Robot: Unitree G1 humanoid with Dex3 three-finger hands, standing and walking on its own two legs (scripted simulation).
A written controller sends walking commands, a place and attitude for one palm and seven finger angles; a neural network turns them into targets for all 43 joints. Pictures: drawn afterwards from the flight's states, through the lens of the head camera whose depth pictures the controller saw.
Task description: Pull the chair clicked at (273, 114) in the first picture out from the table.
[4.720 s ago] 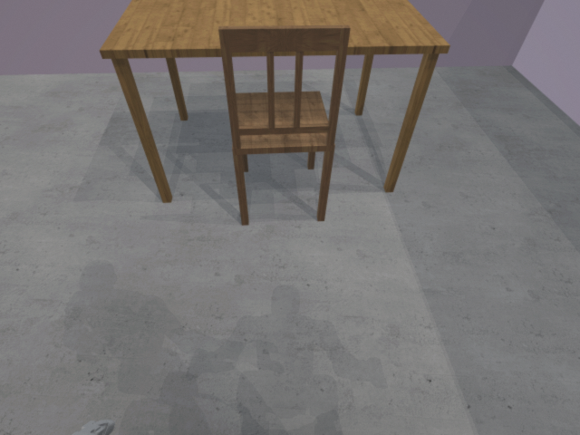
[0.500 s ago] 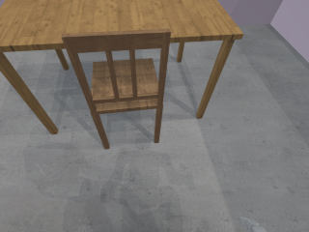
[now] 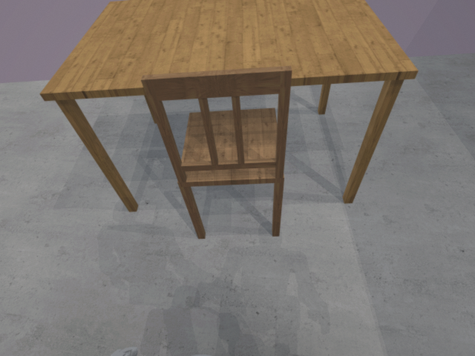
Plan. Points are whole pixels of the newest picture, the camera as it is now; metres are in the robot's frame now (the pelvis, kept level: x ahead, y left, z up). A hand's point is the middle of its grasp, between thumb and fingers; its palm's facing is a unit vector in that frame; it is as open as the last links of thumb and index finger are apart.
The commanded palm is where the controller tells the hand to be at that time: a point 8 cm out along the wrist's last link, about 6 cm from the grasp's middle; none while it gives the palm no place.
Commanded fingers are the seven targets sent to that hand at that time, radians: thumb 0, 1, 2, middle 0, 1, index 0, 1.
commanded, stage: take the last steps up to it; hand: left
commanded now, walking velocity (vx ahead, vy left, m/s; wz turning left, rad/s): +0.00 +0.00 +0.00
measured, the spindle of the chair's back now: (209, 133) +0.73 +0.13 -0.11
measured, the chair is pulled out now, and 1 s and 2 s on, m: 0.00 0.00 0.00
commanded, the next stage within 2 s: come to a stop and stand still in 0.96 s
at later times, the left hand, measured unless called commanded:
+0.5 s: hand out of the picture -0.03 +0.19 -0.17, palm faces +0.11 -0.98 -0.14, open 7.4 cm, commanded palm none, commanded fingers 0.00 0.90 0.90 -0.20 -0.30 -0.20 -0.30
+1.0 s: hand (188, 287) +0.28 +0.14 -0.16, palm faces +0.05 -0.98 -0.22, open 7.2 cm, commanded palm none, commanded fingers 0.00 0.90 0.90 -0.20 -0.30 -0.20 -0.30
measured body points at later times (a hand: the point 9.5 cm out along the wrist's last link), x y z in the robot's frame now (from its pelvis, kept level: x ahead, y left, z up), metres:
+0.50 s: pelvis +0.05 +0.02 +0.01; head +0.05 +0.05 +0.46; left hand -0.03 +0.25 -0.16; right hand +0.08 -0.21 -0.14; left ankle -0.01 +0.13 -0.73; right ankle +0.03 -0.10 -0.68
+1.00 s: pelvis +0.22 -0.04 +0.00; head +0.25 -0.05 +0.45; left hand +0.28 +0.19 -0.15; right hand +0.25 -0.28 -0.15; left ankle +0.20 +0.08 -0.67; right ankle +0.25 -0.13 -0.73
